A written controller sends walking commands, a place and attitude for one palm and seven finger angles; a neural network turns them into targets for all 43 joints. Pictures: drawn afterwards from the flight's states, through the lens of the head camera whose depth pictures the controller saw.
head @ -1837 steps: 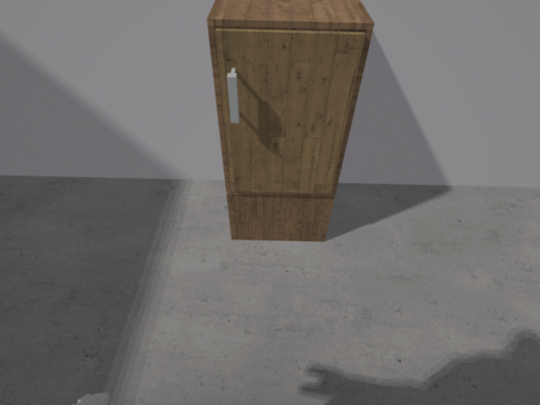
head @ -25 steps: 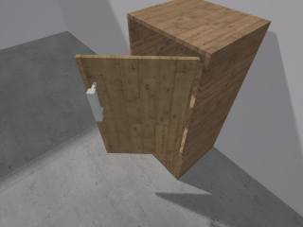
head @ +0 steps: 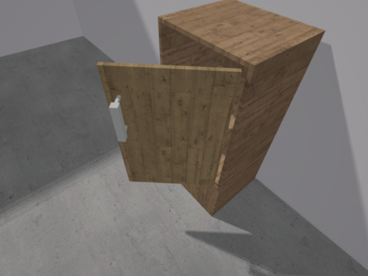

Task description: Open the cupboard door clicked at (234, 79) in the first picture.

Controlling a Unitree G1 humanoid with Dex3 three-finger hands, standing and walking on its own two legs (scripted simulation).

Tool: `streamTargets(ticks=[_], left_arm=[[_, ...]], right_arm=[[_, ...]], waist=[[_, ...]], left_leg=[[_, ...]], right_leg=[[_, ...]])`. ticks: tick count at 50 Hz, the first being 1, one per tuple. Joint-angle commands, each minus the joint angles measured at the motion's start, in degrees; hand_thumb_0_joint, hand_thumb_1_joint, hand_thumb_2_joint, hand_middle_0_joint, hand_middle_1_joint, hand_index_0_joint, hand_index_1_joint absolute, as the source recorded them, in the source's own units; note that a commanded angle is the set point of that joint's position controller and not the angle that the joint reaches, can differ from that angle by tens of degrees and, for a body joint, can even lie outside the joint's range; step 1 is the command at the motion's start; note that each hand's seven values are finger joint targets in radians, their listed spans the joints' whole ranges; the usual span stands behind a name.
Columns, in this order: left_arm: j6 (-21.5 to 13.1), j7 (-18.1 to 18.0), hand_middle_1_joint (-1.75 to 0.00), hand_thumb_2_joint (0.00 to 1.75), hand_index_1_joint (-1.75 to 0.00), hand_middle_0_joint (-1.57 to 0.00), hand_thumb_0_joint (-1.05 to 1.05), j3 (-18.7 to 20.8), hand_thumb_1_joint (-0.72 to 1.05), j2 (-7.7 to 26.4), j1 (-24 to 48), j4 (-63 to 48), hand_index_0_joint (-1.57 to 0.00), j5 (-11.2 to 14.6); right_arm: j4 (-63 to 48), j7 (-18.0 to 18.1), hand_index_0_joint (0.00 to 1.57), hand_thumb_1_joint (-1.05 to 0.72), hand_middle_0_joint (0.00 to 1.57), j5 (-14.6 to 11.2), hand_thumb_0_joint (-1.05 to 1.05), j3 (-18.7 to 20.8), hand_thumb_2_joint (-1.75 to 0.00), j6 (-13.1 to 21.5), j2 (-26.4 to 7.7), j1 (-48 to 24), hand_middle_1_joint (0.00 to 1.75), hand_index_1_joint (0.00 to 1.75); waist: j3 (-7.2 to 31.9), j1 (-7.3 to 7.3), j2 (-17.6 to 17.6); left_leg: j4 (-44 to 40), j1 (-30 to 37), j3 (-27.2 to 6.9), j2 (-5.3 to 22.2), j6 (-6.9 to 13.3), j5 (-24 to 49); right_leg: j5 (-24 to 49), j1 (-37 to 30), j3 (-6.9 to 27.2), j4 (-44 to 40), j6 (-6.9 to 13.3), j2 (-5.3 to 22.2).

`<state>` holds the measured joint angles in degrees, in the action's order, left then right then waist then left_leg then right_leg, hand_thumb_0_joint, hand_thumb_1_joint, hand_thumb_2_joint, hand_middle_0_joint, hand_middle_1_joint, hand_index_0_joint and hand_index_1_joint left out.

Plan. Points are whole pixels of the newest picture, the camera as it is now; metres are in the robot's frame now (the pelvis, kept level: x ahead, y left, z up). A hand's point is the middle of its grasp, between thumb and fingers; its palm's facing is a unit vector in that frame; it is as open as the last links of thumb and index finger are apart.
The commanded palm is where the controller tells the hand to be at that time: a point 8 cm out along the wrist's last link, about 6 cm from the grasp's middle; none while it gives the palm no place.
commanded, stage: come to a stop and stand still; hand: left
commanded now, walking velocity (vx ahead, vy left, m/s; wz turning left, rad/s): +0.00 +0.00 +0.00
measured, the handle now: (120, 118) +0.56 +0.24 -0.01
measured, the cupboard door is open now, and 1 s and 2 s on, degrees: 48 48 48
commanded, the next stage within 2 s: look again from close up in 0.08 s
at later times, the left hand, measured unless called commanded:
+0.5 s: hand out of the picture +0.02 +0.21 -0.17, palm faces +0.02 -0.98 -0.22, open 7.4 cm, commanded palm none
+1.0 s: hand (85, 236) +0.21 +0.24 -0.04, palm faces +0.25 -0.96 -0.14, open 7.5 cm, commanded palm +0.14 +0.28 -0.07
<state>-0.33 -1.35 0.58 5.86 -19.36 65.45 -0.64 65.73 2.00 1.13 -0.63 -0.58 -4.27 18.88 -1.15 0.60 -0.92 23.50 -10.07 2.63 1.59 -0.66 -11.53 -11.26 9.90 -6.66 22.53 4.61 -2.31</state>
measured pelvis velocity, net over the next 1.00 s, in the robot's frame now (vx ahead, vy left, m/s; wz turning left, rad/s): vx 0.01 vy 0.04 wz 0.01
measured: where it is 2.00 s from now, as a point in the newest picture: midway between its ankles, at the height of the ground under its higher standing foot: outside the picture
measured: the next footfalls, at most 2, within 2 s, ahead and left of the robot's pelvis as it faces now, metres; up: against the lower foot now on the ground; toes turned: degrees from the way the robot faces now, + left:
none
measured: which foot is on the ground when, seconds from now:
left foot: down 0.00-1.00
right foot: down 0.00-1.00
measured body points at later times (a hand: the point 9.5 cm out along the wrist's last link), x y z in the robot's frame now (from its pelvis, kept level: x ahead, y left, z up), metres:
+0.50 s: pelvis +0.01 +0.04 -0.01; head -0.01 +0.02 +0.44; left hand +0.02 +0.26 -0.16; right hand -0.01 -0.15 -0.18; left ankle +0.01 +0.13 -0.74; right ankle +0.02 -0.06 -0.74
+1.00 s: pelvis +0.01 +0.04 -0.02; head +0.02 +0.03 +0.43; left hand +0.19 +0.29 -0.03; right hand +0.12 -0.22 -0.12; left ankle +0.01 +0.13 -0.74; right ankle +0.02 -0.06 -0.74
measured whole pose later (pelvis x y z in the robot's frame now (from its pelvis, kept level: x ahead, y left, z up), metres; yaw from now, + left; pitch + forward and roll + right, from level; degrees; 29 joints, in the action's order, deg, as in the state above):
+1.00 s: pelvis +0.01 +0.04 -0.02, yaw +1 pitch +2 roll +0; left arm -8.0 -5.4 3.2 10.6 -23.3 11.4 8.9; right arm 46.5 4.2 -2.1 0.4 14.5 -15.6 17.3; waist 2.5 -1.5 1.3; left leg 34.9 -18.4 2.8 -2.3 3.0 -18.3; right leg -18.5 18.8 -5.7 35.6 1.0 2.0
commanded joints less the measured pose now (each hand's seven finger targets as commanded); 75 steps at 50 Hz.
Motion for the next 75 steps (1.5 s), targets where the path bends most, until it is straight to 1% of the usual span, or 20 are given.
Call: streamTargets(ticks=[1,8,9,10,12,15,19,39,40,41,42,44,48,51,53,55,58,64,69,75], left_arm=[[-0.8,-0.6,-0.3,0.9,-0.3,-0.2,0.0,0.6,0.9,4.6,-3.7,-1.7,-0.2,0.2],[-1.1,-0.7,-0.3,0.9,-0.3,-0.2,0.0,0.5,0.9,4.0,-4.7,-1.4,-0.2,0.1],[-2.5,-3.0,-0.3,0.9,-0.3,-0.2,0.0,-0.2,0.9,6.7,-7.5,-0.3,-0.2,-0.8],[-2.8,-2.5,-0.3,0.9,-0.3,-0.2,0.0,0.4,0.9,9.5,-5.2,-3.0,-0.2,-0.5],[-2.8,-1.8,-0.3,0.9,-0.3,-0.2,0.0,0.7,0.9,8.6,-1.9,-4.2,-0.2,-0.6],[-2.6,-1.5,-0.3,0.9,-0.3,-0.2,0.0,0.4,0.9,5.8,-1.1,-4.7,-0.2,-0.4],[-1.9,-1.0,-0.3,0.9,-0.3,-0.2,0.0,0.0,0.9,4.8,-2.3,-4.3,-0.2,-0.2],[-1.3,-0.9,-0.3,0.9,-0.3,-0.2,0.0,-0.1,0.9,6.7,-1.0,-4.1,-0.2,0.0],[-1.8,-3.0,-0.3,0.9,-0.3,-0.2,0.0,-0.3,0.9,9.0,-5.7,-1.9,-0.2,-0.5],[-14.4,-2.5,-0.32,0.89,-0.32,-0.2,0.0,7.9,0.88,22.8,39.0,-90.0,-0.2,11.0],[-11.4,-4.5,-0.33,0.88,-0.33,-0.2,0.0,5.8,0.85,18.2,15.3,-76.7,-0.2,7.0],[-3.5,-7.2,-0.36,0.86,-0.36,-0.21,0.0,-2.6,0.81,1.8,-3.0,-58.4,-0.21,8.2],[-13.1,-3.5,-0.42,0.82,-0.42,-0.21,0.0,2.7,0.71,7.1,1.7,-64.8,-0.21,10.0],[-23.8,4.2,-0.47,0.79,-0.47,-0.22,0.0,6.0,0.64,3.1,-11.6,-51.6,-0.22,12.3],[-31.1,11.5,-0.5,0.77,-0.5,-0.22,0.0,11.3,0.6,6.0,-20.9,-49.8,-0.22,14.3],[-35.7,18.2,-0.53,0.75,-0.53,-0.22,0.0,12.0,0.55,8.2,-19.7,-52.2,-0.22,15.2],[-32.6,20.0,-0.57,0.72,-0.57,-0.23,0.0,16.3,0.48,14.2,-14.8,-61.0,-0.23,15.2],[-36.8,12.3,-0.66,0.66,-0.66,-0.24,0.0,17.0,0.34,15.8,1.3,-90.4,-0.24,16.8],[-37.0,18.5,-0.74,0.61,-0.74,-0.25,0.0,9.5,0.22,13.5,7.2,-80.1,-0.25,15.7],[-19.7,27.1,-0.82,0.55,-0.82,-0.26,0.0,21.7,0.08,22.1,-0.1,-66.6,-0.26,21.5]], right_arm=[[-0.8,0.3,0.2,-0.9,0.2,0.0,0.0,0.6,-0.9,0.7,-3.8,5.3,0.3,0.3],[-0.9,0.5,0.2,-0.9,0.2,-0.1,0.0,0.5,-0.9,1.2,-3.3,6.4,0.3,0.3],[-4.0,-0.4,0.2,-0.9,0.2,-0.5,0.0,1.3,-0.9,2.1,-8.2,-1.8,0.3,0.3],[-6.0,-0.4,0.2,-0.9,0.2,-0.5,0.0,1.1,-0.9,1.1,-4.0,3.0,0.3,0.3],[-4.8,-0.8,0.2,-0.9,0.2,-0.2,0.0,1.2,-0.9,1.4,-4.0,6.4,0.3,0.3],[-5.7,-0.9,0.2,-0.9,0.2,0.0,0.0,0.9,-0.9,1.9,-5.0,8.0,0.3,0.3],[-6.4,-0.5,0.2,-0.9,0.2,0.0,0.0,0.4,-0.9,2.9,-6.3,6.1,0.3,0.3],[-3.7,-0.1,0.2,-0.9,0.2,-0.3,0.0,0.2,-0.9,3.1,-8.7,2.7,0.3,0.3],[-7.6,-0.8,0.2,-0.9,0.2,-1.2,0.0,0.9,-0.9,2.8,-11.6,-3.8,0.3,0.3],[-28.8,1.8,0.2,-0.9,0.2,-3.8,0.0,2.6,-0.9,11.0,-21.7,-3.6,0.3,0.3],[-25.1,3.6,0.2,-0.9,0.2,-3.5,0.0,0.1,-0.9,16.4,-16.4,-8.8,0.3,0.3],[-21.2,3.0,0.2,-0.9,0.2,-4.1,0.0,1.5,-0.9,18.0,-13.6,-5.9,0.3,0.3],[-29.4,2.6,0.2,-0.9,0.2,-3.2,0.0,2.9,-0.9,19.9,-18.1,-7.9,0.3,0.3],[-33.3,0.7,0.2,-0.9,0.2,-1.6,0.0,4.5,-0.9,19.6,-17.3,-9.8,0.3,0.3],[-36.4,-1.6,0.2,-0.9,0.2,-1.6,0.0,6.0,-0.9,19.0,-17.4,-10.7,0.3,0.3],[-40.2,-3.1,0.2,-0.9,0.2,-1.6,0.0,6.4,-0.9,18.4,-18.1,-12.9,0.3,0.3],[-44.2,-3.0,0.2,-0.9,0.2,-1.9,0.0,6.4,-0.9,16.2,-17.8,-13.4,0.3,0.3],[-44.5,-0.5,0.2,-0.9,0.2,-1.2,0.0,5.4,-0.9,14.8,-15.4,-8.4,0.3,0.3],[-39.6,0.7,0.2,-0.9,0.2,-1.7,0.0,3.8,-0.9,16.4,-17.1,-7.5,0.3,0.3],[-43.2,2.7,0.2,-0.9,0.2,-4.4,0.0,3.5,-0.9,15.2,-18.3,-10.0,0.3,0.3]], waist=[[-6.2,-0.31,0.5],[-5.3,-0.08,1.6],[-8.3,1.97,5.9],[-1.0,-2.31,5.9],[0.2,-3.54,5.7],[-2.1,-2.88,0.3],[-5.5,-0.81,4.4],[-3.0,-0.44,2.0],[-5.3,2.36,-10.5],[24.0,-6.71,3.3],[21.4,-0.91,12.8],[7.4,-2.36,8.9],[-1.7,-4.11,-1.7],[0.6,0.68,-16.6],[7.2,4.66,-10.6],[12.4,4.28,-2.1],[19.4,5.48,4.3],[25.9,-0.01,10.9],[18.1,-6.37,7.0],[26.2,0.44,-2.3]], left_leg=[[-3.8,-3.7,-2.8,2.5,1.6,-3.4],[-4.3,-4.6,-3.2,3.1,1.6,-2.4],[7.4,-7.8,0.2,2.7,-0.6,-5.2],[10.7,-5.6,-2.5,1.3,0.3,-8.6],[8.1,-2.2,-2.0,1.7,1.0,-4.6],[3.2,-4.8,-4.4,3.0,2.2,-4.2],[-4.0,-10.3,-8.3,4.8,3.5,-3.4],[-5.4,-3.0,-6.2,4.1,3.6,4.5],[4.8,-7.7,-4.1,5.7,2.1,3.6],[0.1,7.4,-3.8,-1.6,2.6,6.5],[-1.5,9.1,-2.5,0.3,1.7,8.9],[-2.5,-1.9,-4.8,0.8,0.4,-1.8],[6.4,-12.1,-6.2,-1.6,1.6,-9.0],[16.9,-24.0,-4.4,-2.3,0.8,-7.7],[22.1,-26.9,-2.7,-3.6,-0.2,-2.0],[27.1,-28.4,-1.3,-4.2,-0.5,2.9],[30.0,-31.1,-0.1,-4.1,0.5,4.4],[34.1,-26.3,-3.6,-1.6,2.1,5.3],[38.3,-32.6,-5.5,-0.5,2.7,-1.4],[34.7,-37.5,-3.9,-2.4,2.7,-3.7]], right_leg=[[-11.1,5.1,11.0,-9.4,-1.9,9.1],[-6.9,3.1,10.1,-7.9,-1.7,8.8],[14.3,6.0,14.2,-6.9,-5.9,11.8],[1.0,4.8,18.5,-8.0,-1.7,15.9],[-13.9,9.9,15.0,-7.9,2.2,13.6],[-13.5,9.6,11.0,-4.0,0.6,9.6],[-5.1,4.6,8.7,1.2,-0.7,6.9],[2.6,1.0,8.8,0.8,-1.9,8.2],[13.3,2.5,9.9,-1.0,-3.5,10.3],[9.0,0.2,7.0,4.1,-2.9,4.4],[1.2,1.4,5.1,7.1,-1.5,2.6],[-4.5,7.8,2.6,7.2,-2.5,2.9],[-10.3,17.5,1.2,8.3,-3.1,3.1],[-14.9,26.4,0.7,16.6,-3.2,2.2],[-5.4,23.1,1.9,23.1,-2.0,2.2],[3.8,22.9,2.6,28.9,-1.5,2.7],[6.0,22.9,5.0,32.7,-1.8,2.6],[3.8,28.5,6.5,32.9,-2.4,1.5],[-2.7,36.0,6.2,32.2,-2.9,1.2],[-6.7,19.1,11.6,25.1,-5.0,3.9]])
